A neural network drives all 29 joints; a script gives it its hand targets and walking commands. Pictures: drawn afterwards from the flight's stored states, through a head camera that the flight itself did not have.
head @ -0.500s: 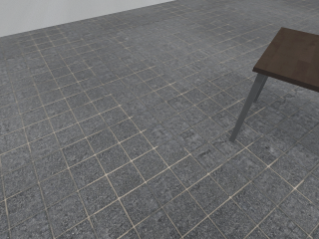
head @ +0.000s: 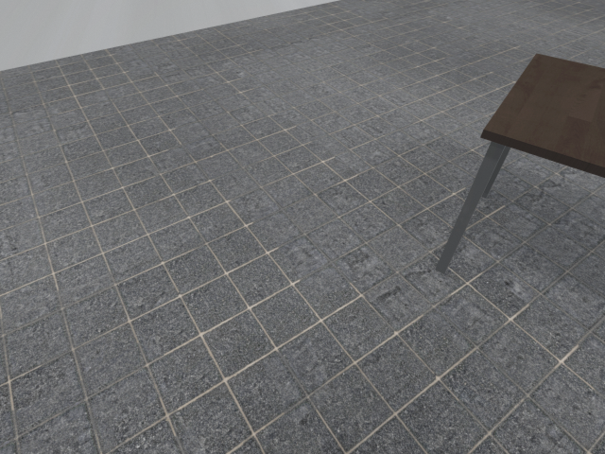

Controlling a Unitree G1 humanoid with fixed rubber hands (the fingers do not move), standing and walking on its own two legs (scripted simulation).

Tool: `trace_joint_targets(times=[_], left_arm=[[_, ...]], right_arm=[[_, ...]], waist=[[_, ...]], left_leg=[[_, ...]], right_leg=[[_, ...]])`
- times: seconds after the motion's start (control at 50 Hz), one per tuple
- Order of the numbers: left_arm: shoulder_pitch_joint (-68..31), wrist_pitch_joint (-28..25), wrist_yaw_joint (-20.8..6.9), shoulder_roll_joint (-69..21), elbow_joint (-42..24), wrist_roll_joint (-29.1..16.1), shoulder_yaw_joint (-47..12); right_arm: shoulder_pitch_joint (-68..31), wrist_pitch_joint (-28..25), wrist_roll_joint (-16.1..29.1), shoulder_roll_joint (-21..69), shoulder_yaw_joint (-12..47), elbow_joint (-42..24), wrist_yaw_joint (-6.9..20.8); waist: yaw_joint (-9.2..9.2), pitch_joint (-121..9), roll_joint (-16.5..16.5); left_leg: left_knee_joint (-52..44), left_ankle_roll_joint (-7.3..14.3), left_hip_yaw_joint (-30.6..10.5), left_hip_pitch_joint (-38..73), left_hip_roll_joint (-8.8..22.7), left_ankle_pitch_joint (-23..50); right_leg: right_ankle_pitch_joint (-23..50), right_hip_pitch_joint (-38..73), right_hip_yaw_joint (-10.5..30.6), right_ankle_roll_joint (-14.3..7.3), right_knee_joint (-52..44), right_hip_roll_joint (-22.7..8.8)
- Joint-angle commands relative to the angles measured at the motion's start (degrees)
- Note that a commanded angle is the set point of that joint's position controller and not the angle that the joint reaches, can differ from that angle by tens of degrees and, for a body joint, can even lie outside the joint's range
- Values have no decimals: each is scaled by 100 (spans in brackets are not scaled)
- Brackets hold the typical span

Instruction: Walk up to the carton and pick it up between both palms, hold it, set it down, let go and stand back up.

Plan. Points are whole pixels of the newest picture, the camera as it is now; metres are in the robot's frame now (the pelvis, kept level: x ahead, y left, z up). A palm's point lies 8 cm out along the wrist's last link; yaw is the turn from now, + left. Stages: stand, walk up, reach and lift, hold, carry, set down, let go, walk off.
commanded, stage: walk up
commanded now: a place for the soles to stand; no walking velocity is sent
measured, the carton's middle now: out of the picture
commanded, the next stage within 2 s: none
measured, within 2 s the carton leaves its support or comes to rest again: neither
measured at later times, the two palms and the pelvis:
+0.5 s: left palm (246, 376) +0.27 +0.12 -0.10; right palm out of the picture +0.07 -0.49 -0.11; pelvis +0.09 -0.15 -0.03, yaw -19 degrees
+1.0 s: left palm (360, 257) +0.52 -0.07 -0.10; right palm out of the picture +0.08 -0.55 -0.06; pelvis +0.24 -0.26 -0.02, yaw -33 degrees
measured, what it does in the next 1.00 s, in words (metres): steps to the right, turning right: right foot, then left foot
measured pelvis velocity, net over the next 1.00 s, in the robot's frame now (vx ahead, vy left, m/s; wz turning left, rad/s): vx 0.24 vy -0.26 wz -0.57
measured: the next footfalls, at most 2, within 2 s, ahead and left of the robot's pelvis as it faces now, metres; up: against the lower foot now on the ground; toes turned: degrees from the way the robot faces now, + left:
right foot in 0.34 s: +0.13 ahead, -0.30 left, +0.00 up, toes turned -22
left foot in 0.70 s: +0.33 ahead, -0.13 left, +0.00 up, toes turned -15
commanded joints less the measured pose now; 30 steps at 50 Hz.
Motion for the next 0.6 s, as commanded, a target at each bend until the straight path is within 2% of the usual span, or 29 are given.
trace_joint_targets(times=[0.0,0.02,0.04,0.06,0.08,0.1,0.14,0.16,0.2,0.22,0.24,0.26,0.28,0.3,0.32,0.34,0.36,0.38,0.4,0.42,0.44,0.46,0.5,0.52,0.54,0.56,0.58], left_arm=[[-897,199,-357,870,-1373,430,528],[-818,281,-396,1025,-1567,438,669],[-512,309,-474,1140,-1652,414,761],[-164,335,-565,1223,-1676,371,815],[51,346,-661,1207,-1675,342,859],[26,361,-725,1132,-1719,298,838],[-92,412,-833,1013,-1898,253,804],[-313,429,-881,997,-2041,271,770],[-245,420,-923,1080,-2198,223,785],[-214,392,-929,1115,-2181,205,780],[-55,389,-921,1238,-2186,189,797],[158,354,-887,1251,-2194,172,801],[601,325,-839,1263,-2105,195,828],[998,253,-741,1445,-1995,199,877],[1727,162,-582,1833,-1736,202,1000],[1941,152,-450,2537,-1835,174,1099],[1511,168,-421,2756,-2281,63,1115],[1200,153,-363,2526,-2300,-62,1053],[1022,145,-284,2373,-2333,-40,957],[850,131,-226,2266,-2393,70,897],[670,97,-216,2170,-2424,71,823],[507,77,-236,1940,-2518,97,710],[640,65,-266,1756,-2536,117,645],[686,56,-278,1730,-2574,136,607],[669,50,-286,1747,-2656,124,615],[641,55,-299,1698,-2719,112,579],[507,72,-333,1698,-2766,89,585]], right_arm=[[1118,-218,-424,-2160,-825,-601,-392],[902,-282,-433,-2103,-824,-873,-462],[604,-352,-394,-2103,-843,-1159,-496],[439,-392,-330,-2080,-840,-1392,-491],[285,-416,-352,-2049,-858,-1624,-466],[304,-405,-376,-1987,-865,-1715,-417],[391,-403,-442,-1911,-867,-1874,-374],[547,-415,-445,-1956,-879,-1956,-357],[449,-415,-434,-2111,-921,-2110,-321],[506,-399,-404,-2099,-920,-2156,-301],[493,-370,-413,-2178,-930,-2207,-282],[494,-338,-379,-2132,-900,-2291,-273],[416,-315,-375,-2148,-882,-2376,-247],[477,-267,-344,-1962,-809,-2445,-184],[690,-197,-299,-1635,-648,-2532,-104],[728,-171,-258,-1282,-530,-2845,-7],[566,-113,-28,-1614,-611,-3122,-19],[330,-130,23,-1917,-695,-3119,-8],[591,-161,37,-1948,-665,-2972,15],[936,-172,91,-1903,-644,-2825,32],[1168,-185,22,-1839,-636,-2683,49],[1302,-182,-56,-1811,-598,-2593,66],[1165,-166,-141,-1731,-550,-2764,115],[1118,-148,-148,-1727,-555,-2844,122],[1170,-166,-145,-1694,-537,-2892,139],[1229,-197,-144,-1687,-529,-2892,153],[1392,-221,-132,-1641,-575,-2890,147]], waist=[[-702,7,969],[-536,345,483],[-301,442,184],[-56,238,3],[53,172,223],[-48,173,501],[-104,233,796],[-242,330,833],[-120,403,1041],[-133,410,995],[-25,244,973],[5,360,1000],[280,55,882],[482,-135,286],[765,-562,-894],[835,-448,-2340],[702,-682,-2134],[547,-415,-1219],[344,-287,-672],[172,-210,-716],[53,-249,-932],[23,-199,-1043],[133,-1,-990],[151,69,-859],[150,72,-778],[106,34,-650],[-18,18,-588]], left_leg=[[-1139,1721,-2209,1411,2698,-2627],[-1343,1875,-2419,875,3032,-2703],[-1387,1796,-2063,528,3078,-2435],[-1256,1605,-1531,458,2869,-2154],[-1053,1438,-884,432,2519,-1864],[-944,1293,-331,262,2110,-1769],[-880,1280,50,164,1981,-1714],[-945,1307,93,-34,1963,-1929],[-785,1184,508,-169,1918,-1896],[-605,1122,798,-349,1810,-1750],[-442,1065,884,-644,1863,-1835],[-80,1039,1062,-840,1868,-1801],[530,957,1293,-973,1769,-1583],[1672,845,1524,-1202,1542,-1287],[3644,636,1647,-1854,1043,-1218],[5304,322,1463,-3108,229,-3144],[5669,335,222,-3410,231,-3127],[5830,354,-57,-3440,580,-2612],[5629,403,-141,-3349,756,-2251],[5261,341,-36,-3129,899,-2035],[4850,330,-21,-2719,956,-1868],[4361,280,119,-2348,871,-1782],[3512,253,308,-2188,693,-1718],[3155,240,325,-2139,677,-1608],[2760,233,305,-1953,653,-1274],[2381,238,328,-1575,534,-916],[2172,250,449,-934,395,-478]], right_leg=[[-1999,-3312,242,38,2970,-365],[-1932,-3544,741,119,3727,-609],[-1707,-3434,930,194,4169,-898],[-1430,-3178,932,233,4158,-996],[-1156,-3015,894,188,3925,-989],[-943,-2864,676,164,3722,-943],[-682,-2685,431,131,3290,-914],[-529,-2624,315,128,3025,-936],[-522,-2142,141,52,2292,-1017],[-271,-1882,-190,37,2197,-889],[-310,-1269,-392,6,2255,-771],[-370,-1050,-493,-9,2067,-697],[-125,-399,-643,-87,1875,-558],[-187,237,-743,-173,1617,-291],[-750,1128,-474,-402,1199,7],[-1250,1196,2105,-949,114,-1249],[-2442,735,4207,-1572,-1022,-2018],[-3096,374,3856,-1646,-1171,-2092],[-2934,334,3148,-1445,-810,-1872],[-2252,169,2586,-1368,-476,-1653],[-1860,-282,2097,-1265,-358,-1483],[-1534,-573,1659,-1296,-345,-1326],[-1105,-833,1434,-1450,-336,-1324],[-1181,-883,1416,-1505,-320,-1357],[-1304,-846,1480,-1477,-284,-1428],[-1383,-1081,1422,-1404,-184,-1301],[-1771,-1537,1282,-1305,-80,-1229]])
